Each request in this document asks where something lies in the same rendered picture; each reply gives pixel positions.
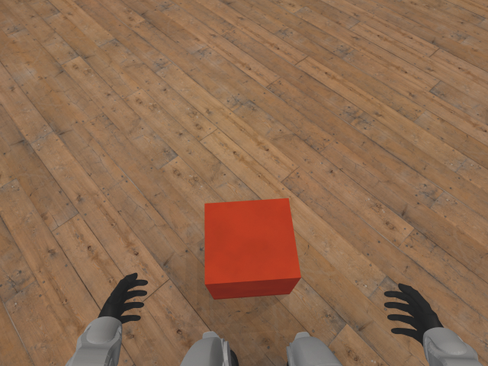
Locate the robot right shin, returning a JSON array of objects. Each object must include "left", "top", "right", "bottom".
[{"left": 294, "top": 332, "right": 310, "bottom": 340}]

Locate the carton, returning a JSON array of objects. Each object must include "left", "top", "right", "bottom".
[{"left": 204, "top": 198, "right": 301, "bottom": 300}]

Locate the right robot hand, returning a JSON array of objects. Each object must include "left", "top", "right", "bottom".
[{"left": 384, "top": 284, "right": 444, "bottom": 347}]

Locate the robot right forearm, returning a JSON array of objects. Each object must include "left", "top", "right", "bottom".
[{"left": 423, "top": 327, "right": 483, "bottom": 366}]

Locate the left robot hand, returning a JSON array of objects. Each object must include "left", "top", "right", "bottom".
[{"left": 98, "top": 273, "right": 148, "bottom": 324}]

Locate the robot right thigh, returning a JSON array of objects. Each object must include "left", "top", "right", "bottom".
[{"left": 286, "top": 336, "right": 343, "bottom": 366}]

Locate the robot left forearm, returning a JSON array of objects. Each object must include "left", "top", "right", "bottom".
[{"left": 65, "top": 316, "right": 122, "bottom": 366}]

